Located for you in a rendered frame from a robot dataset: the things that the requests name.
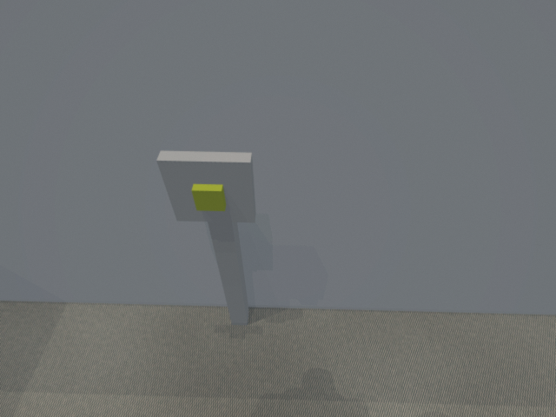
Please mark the button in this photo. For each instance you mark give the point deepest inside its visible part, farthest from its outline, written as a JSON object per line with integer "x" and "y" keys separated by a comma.
{"x": 209, "y": 197}

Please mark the panel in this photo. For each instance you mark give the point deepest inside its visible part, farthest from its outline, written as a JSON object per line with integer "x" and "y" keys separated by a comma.
{"x": 180, "y": 170}

